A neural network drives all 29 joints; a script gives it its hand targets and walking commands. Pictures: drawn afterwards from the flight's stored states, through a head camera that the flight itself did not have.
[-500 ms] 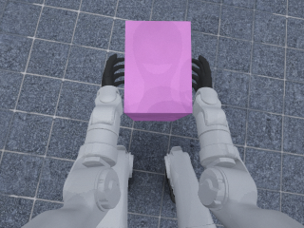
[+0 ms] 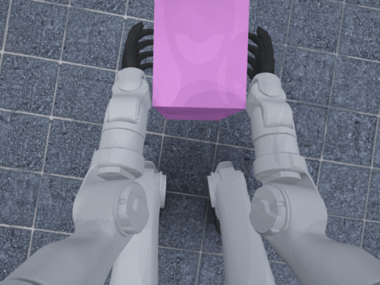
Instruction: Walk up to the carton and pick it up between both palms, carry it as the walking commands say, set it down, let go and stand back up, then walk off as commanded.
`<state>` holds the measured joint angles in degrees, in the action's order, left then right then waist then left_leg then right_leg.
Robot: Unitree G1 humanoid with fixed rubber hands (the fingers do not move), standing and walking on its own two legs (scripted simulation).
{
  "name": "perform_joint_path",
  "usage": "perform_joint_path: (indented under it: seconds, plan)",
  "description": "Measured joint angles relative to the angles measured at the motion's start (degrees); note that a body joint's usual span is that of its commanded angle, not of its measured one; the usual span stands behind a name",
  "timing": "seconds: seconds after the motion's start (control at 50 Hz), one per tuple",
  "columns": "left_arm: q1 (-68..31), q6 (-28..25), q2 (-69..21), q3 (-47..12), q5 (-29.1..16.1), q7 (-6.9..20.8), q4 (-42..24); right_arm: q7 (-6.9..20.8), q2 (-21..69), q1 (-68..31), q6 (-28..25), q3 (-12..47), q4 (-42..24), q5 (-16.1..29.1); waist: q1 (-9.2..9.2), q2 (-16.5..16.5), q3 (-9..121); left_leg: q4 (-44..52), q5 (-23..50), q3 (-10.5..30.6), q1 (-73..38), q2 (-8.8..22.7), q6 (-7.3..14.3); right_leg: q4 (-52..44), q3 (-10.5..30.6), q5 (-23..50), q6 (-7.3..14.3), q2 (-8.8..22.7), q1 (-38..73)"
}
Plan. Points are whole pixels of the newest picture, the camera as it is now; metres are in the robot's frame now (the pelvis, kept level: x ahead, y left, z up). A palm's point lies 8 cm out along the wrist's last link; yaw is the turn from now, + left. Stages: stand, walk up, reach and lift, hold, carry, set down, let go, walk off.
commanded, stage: set down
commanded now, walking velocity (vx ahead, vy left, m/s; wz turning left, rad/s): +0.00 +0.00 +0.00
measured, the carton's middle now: (196, 67) +0.52 -0.02 -0.18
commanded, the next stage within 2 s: none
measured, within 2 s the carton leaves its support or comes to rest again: rests again in 1.40 s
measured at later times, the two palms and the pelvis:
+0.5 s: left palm (141, 69) +0.52 +0.10 -0.19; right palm (247, 73) +0.51 -0.14 -0.18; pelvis +0.00 +0.00 -0.06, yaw -1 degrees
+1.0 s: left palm (147, 70) +0.55 +0.10 -0.27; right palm (238, 76) +0.53 -0.14 -0.26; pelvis +0.00 +0.00 -0.10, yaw -1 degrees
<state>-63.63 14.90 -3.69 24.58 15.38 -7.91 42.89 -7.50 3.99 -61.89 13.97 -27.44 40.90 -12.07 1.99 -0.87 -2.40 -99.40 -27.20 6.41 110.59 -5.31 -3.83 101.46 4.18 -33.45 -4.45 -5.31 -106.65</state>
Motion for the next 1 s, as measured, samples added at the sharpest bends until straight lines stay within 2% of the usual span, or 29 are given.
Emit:
perform_joint_path:
  seconds: [0.6,0.88,1.0]
  plan:
    - [-10.97,1.11,4.32,-1.76,-1.83,-0.84,1.81,-0.63,-4.11,-10.40,0.62,0.73,1.54,2.28,-0.23,0.71,-7.52,-12.02,-1.98,-0.25,12.67,-0.73,-0.63,12.18,0.15,-2.56,-1.10,-1.21,-12.33]
    - [-16.66,0.41,7.70,-3.90,-4.52,-1.32,4.81,-1.90,-6.98,-15.62,-0.05,3.20,4.08,5.09,-0.36,0.92,-13.19,-17.10,-2.79,-0.45,16.42,-0.96,-1.05,17.52,0.30,-3.59,-1.46,-1.89,-16.08]
    - [-18.14,0.36,9.37,-6.37,-7.34,-1.92,5.59,-2.90,-8.30,-16.65,0.05,5.57,4.22,7.73,-0.41,0.89,-15.30,-19.31,-3.22,-0.48,17.52,-1.15,-1.31,19.88,0.31,-4.19,-1.57,-2.09,-17.15]
